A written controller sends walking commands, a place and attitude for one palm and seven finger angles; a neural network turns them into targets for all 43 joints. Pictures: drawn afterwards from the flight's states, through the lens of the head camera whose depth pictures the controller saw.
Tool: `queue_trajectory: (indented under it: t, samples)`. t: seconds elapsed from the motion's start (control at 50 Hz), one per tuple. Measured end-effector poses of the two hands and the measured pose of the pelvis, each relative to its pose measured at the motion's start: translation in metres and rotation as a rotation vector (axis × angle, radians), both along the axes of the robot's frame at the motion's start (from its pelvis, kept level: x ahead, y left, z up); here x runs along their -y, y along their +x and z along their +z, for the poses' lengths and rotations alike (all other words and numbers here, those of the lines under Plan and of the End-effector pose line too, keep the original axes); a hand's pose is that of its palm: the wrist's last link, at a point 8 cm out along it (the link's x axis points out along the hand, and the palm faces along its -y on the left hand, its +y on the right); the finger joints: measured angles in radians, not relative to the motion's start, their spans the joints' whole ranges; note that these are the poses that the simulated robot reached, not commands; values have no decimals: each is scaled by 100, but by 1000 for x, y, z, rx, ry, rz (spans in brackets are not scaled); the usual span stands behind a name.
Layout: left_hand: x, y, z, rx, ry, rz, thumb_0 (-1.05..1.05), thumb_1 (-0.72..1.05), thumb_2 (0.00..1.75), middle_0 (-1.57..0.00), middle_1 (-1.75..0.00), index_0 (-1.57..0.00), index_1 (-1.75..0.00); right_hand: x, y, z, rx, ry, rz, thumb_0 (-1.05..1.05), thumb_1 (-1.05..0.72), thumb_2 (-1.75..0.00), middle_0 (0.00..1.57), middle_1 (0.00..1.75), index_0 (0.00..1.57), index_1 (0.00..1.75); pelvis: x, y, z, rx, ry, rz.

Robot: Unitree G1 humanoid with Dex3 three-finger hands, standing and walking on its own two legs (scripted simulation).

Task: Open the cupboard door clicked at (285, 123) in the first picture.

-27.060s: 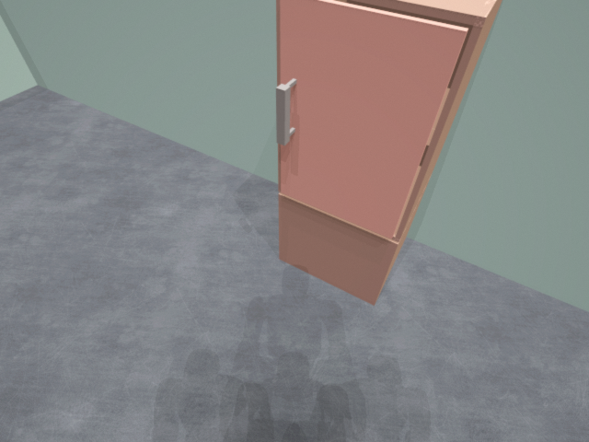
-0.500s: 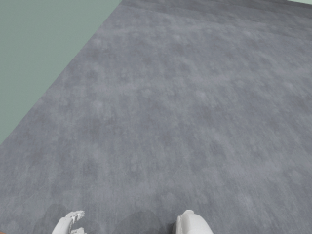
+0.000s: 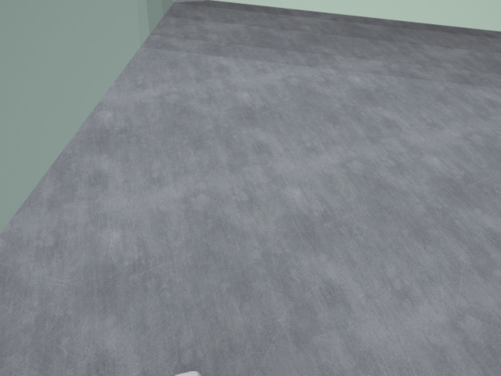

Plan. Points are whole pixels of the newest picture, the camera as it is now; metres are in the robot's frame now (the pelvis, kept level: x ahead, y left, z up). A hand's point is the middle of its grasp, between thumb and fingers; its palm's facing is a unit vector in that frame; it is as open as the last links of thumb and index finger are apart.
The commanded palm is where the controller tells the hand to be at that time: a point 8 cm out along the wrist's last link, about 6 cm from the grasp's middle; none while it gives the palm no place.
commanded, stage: walk to a spot facing it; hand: left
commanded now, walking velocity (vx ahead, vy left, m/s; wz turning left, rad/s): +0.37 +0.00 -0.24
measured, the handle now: out of the picture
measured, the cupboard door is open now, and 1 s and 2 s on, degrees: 46 46 46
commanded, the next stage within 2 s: turn to face it in 0.28 s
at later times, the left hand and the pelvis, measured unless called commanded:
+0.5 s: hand (196, 296) +0.29 +0.12 -0.16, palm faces -0.04 -0.98 -0.20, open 7.2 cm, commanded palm none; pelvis +0.24 -0.06 +0.02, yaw -3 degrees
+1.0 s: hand (207, 236) +0.42 +0.12 -0.14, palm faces +0.24 -0.93 -0.28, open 7.4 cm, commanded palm none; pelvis +0.35 -0.11 +0.00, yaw +14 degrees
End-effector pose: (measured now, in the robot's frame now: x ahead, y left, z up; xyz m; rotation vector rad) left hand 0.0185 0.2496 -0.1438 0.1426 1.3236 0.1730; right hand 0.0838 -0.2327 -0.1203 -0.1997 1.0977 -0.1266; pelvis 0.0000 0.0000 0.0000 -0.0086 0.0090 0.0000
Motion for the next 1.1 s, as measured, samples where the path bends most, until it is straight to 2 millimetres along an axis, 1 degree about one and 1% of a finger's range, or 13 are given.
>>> queue_trajectory:
  t: [0.08, 0.18, 0.28, 0.34, 0.4, 0.5, 0.58, 0.64, 0.76, 0.9, 0.94, 1.0, 1.1]
  samples:
    - [0, 42, 9, -19, 1, -18, 0, 93, 89, -20, -30, -19, -30, -6, 14, 2, -42, 20, -27, 0, -91, -90, 20, 30, 20, 30, 1, 36, 9, -9, 19, -19]
    - [21, 118, 25, 30, -17, -70, 1, 92, 89, -20, -30, -19, -30, 12, 9, 0, -185, 23, -96, -1, -94, -90, 21, 30, 20, 30, 10, 84, 18, -22, 18, -50]
    - [52, 205, 18, 101, -7, -143, 1, 91, 89, -20, -30, -19, -30, 38, 3, -19, -332, 50, -168, 0, -93, -90, 20, 30, 20, 30, 37, 138, 3, -7, 36, -68]
    - [67, 238, 15, 139, 2, -125, 1, 91, 89, -20, -30, -20, -30, 53, 18, -26, -401, 50, -187, 0, -92, -90, 20, 30, 20, 30, 48, 165, -2, 5, 22, -67]
    - [77, 251, 18, 112, 4, -107, 0, 92, 89, -20, -30, -20, -30, 64, 61, -16, -372, 33, -190, 1, -92, -90, 20, 30, 20, 30, 55, 191, 7, 2, 13, -68]
    - [78, 266, 19, 27, 1, -94, 0, 94, 89, -20, -30, -20, -30, 67, 155, 0, -227, 28, -167, 1, -92, -90, 20, 30, 19, 30, 60, 235, 18, -8, 13, -58]
    - [77, 278, 6, -14, -27, -47, 0, 93, 89, -20, -30, -20, -30, 56, 225, -1, -154, 26, -102, 0, -92, -90, 20, 30, 19, 30, 56, 271, 11, 12, -4, -24]
    - [73, 292, -11, -31, -36, -8, 0, 92, 89, -20, -30, -20, -30, 49, 266, -10, -114, 11, -57, 0, -91, -90, 20, 30, 19, 30, 50, 295, -2, 18, -14, -3]
    - [70, 338, 0, 42, -12, 57, 1, 92, 89, -20, -30, -20, -30, 52, 306, -8, -132, -6, 18, 0, -92, -90, 20, 30, 20, 30, 58, 315, 3, -1, -4, 70]
    - [79, 385, 28, 180, 57, 98, 1, 91, 89, -20, -30, -20, -30, 87, 340, -10, -162, -4, 79, 0, -92, -90, 21, 30, 20, 30, 87, 334, 7, -14, -12, 162]
    - [82, 389, 29, 216, 93, 110, 1, 91, 89, -20, -30, -20, -30, 102, 353, -17, -163, -2, 90, 0, -91, -90, 21, 30, 20, 30, 100, 341, 1, -24, 19, 185]
    - [90, 381, 35, 202, 115, 153, 0, 91, 89, -20, -30, -20, -30, 119, 378, -15, -170, -18, 127, 0, -91, -90, 20, 30, 20, 30, 109, 350, 3, -11, 22, 242]
    - [103, 359, 37, 140, 101, 233, 0, 91, 89, -20, -30, -20, -30, 124, 426, 2, -152, -46, 209, 1, -91, -90, 20, 30, 19, 30, 116, 367, 14, -18, 51, 318]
